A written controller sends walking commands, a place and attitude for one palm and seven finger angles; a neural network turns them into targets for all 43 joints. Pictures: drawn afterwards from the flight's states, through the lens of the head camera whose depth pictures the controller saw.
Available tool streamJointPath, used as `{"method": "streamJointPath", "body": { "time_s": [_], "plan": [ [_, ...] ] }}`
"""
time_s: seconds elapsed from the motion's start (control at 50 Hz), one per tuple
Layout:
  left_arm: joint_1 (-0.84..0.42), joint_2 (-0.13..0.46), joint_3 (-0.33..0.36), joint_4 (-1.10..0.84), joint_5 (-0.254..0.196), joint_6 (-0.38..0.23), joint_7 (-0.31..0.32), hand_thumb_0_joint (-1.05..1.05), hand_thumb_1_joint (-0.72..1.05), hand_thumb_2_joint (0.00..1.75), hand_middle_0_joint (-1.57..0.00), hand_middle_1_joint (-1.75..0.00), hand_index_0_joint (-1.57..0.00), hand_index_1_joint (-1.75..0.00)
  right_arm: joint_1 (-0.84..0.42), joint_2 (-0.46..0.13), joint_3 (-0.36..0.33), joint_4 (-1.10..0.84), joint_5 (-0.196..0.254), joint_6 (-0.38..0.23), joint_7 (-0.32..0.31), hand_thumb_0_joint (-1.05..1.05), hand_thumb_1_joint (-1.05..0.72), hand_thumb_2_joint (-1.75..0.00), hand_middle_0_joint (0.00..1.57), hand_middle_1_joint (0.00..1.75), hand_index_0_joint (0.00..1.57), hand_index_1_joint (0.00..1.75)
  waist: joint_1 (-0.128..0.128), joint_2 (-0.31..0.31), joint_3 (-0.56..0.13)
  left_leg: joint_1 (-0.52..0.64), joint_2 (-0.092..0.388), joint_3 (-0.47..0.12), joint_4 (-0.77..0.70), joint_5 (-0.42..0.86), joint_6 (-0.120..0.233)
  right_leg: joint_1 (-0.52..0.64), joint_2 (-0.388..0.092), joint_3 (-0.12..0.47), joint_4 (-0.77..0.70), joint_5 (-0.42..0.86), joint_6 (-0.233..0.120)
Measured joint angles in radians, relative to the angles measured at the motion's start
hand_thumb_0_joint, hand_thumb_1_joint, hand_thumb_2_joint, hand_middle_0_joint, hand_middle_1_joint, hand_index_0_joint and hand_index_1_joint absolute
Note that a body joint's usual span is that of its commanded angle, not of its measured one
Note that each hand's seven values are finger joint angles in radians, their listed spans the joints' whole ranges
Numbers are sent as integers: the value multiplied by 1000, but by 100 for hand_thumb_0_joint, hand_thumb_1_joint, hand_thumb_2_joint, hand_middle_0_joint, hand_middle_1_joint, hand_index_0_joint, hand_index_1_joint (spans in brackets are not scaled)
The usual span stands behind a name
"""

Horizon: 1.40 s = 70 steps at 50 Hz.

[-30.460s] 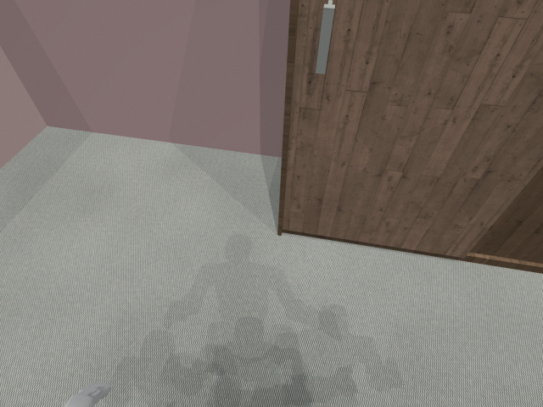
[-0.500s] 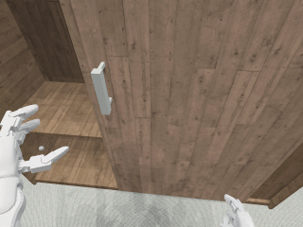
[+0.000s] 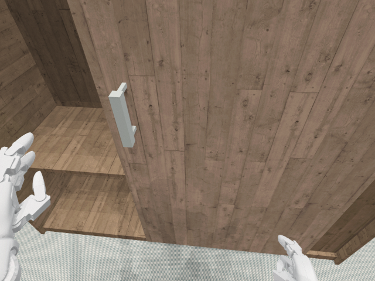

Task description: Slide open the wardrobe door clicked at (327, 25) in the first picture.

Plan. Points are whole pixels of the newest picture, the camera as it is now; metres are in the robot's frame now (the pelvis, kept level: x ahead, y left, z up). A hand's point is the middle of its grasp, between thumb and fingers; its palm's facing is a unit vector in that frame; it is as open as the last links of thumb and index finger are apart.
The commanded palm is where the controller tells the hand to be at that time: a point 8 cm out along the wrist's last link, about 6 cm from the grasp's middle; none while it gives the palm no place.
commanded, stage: draw the hand back to the body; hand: left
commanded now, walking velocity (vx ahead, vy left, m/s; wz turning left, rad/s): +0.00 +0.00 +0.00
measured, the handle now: (126, 115) +0.45 +0.22 +0.13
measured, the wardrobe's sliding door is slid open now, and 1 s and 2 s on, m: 0.60 0.60 0.60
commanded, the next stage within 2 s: step back with the hand held close in 0.16 s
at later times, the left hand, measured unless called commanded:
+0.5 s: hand (49, 199) +0.19 +0.26 +0.15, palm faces +0.40 -0.82 -0.42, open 7.4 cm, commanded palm +0.12 +0.30 +0.17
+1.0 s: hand out of the picture +0.09 +0.31 +0.15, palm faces +0.50 -0.75 -0.44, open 7.4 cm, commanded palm +0.03 +0.34 +0.17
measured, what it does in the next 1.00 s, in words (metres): shifts its weight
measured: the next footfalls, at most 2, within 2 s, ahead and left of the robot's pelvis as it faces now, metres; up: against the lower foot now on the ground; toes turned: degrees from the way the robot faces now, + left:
right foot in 1.52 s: -0.27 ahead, -0.10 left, +0.00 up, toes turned -2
left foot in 1.68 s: -0.13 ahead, +0.12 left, +0.00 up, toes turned -2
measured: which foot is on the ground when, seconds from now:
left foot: down 0.00-1.00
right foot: down 0.00-1.00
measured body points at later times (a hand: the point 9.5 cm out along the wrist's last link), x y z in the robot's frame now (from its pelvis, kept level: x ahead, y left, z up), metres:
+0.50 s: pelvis -0.02 +0.01 +0.00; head -0.02 +0.00 +0.45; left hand +0.16 +0.30 +0.17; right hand +0.16 -0.24 -0.08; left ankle +0.00 +0.10 -0.74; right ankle -0.03 -0.11 -0.74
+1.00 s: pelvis -0.10 +0.03 -0.02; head -0.08 +0.05 +0.43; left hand +0.06 +0.35 +0.17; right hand +0.09 -0.19 -0.09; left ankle +0.00 +0.10 -0.74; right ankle -0.04 -0.11 -0.74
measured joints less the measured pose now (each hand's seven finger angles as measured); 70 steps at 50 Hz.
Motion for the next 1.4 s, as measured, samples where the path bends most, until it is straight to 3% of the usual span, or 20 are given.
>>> {"method": "streamJointPath", "body": {
  "time_s": [0.32,0.42,0.54,0.66,0.76,0.84,0.98,1.1,1.18,1.24,1.28,1.34,1.4],
  "plan": [
    [-15,5,2,23,0,-23,-2,1,89,89,-21,-30,-21,-30,12,-3,-3,14,2,-4,-7,1,-90,-90,20,30,20,30,-11,4,13,4,18,-5,-3,15,-11,12,19,-4,-20,21,-12],
    [-19,20,41,25,17,-75,10,1,89,89,-21,-30,-21,-30,-5,-19,-10,-15,5,38,-1,1,-90,-90,20,30,20,30,-34,8,1,-88,32,-9,43,8,-6,-58,32,-7,-23,43,-9],
    [50,29,21,-28,23,-85,11,1,89,89,-21,-30,-21,-30,-16,-29,-31,-60,10,79,-5,1,-90,-90,20,30,20,30,-62,-9,14,-135,16,19,40,26,14,-129,12,19,7,53,12],
    [91,93,52,-93,22,-101,14,1,89,89,-21,-30,-22,-30,-6,-12,-34,-96,16,100,-14,1,-90,-90,20,30,20,30,-75,-45,26,-166,-1,35,52,39,34,-174,-7,33,44,59,29],
    [74,113,97,-102,31,-130,24,1,89,89,-21,-30,-22,-30,7,-2,-24,-112,16,84,-12,1,-90,-90,20,30,20,30,-72,-61,31,-201,-12,35,84,47,51,-215,-19,37,94,58,37],
    [50,89,106,-79,48,-150,26,1,89,89,-21,-30,-22,-30,19,0,-20,-110,19,56,-9,1,-90,-90,20,30,20,30,-74,-52,31,-245,-23,16,134,45,63,-244,-14,62,147,42,40],
    [21,42,99,-75,76,-172,25,1,89,89,-21,-30,-22,-30,32,13,-13,-81,12,12,-4,1,-90,-90,20,30,21,30,-54,-42,49,-303,-21,-15,203,44,65,-279,11,74,208,25,42],
    [-2,30,89,-110,77,-204,29,1,89,89,-21,-30,-22,-30,38,21,-16,-55,1,-14,4,1,-90,-90,20,30,21,30,-48,-57,47,-349,-24,-31,239,-78,40,-299,22,75,196,46,20],
    [0,46,84,-142,67,-233,44,1,89,89,-21,-30,-22,-30,23,7,-25,-35,-5,-14,11,1,-90,-90,20,30,21,30,-54,-65,47,-383,-30,-41,269,-138,9,-321,22,78,187,78,33],
    [-12,72,89,-144,61,-240,43,1,89,89,-21,-30,-22,-30,14,-1,-32,-36,0,-7,5,1,-90,-90,20,30,21,30,-68,-69,56,-392,-26,-34,253,-50,32,-350,25,82,228,29,36],
    [-33,86,102,-125,67,-236,38,1,88,89,-21,-30,-22,-30,8,-2,-41,-42,-4,-16,-5,1,-90,-90,20,30,21,30,-83,-39,70,-400,1,-39,225,49,68,-405,68,89,422,-84,33],
    [-57,123,129,-109,60,-223,31,1,88,89,-21,-30,-22,-30,11,26,-60,-27,-5,-36,6,1,-90,-90,20,30,20,30,-95,-21,74,-397,37,-39,146,191,71,-413,115,79,689,-184,21],
    [-6,130,153,-132,37,-222,39,1,88,89,-21,-30,-22,-30,22,49,-58,-10,4,-44,30,1,-90,-90,20,30,20,30,-78,-33,32,-399,55,-18,71,230,60,-316,109,43,647,-244,7]
  ]
}}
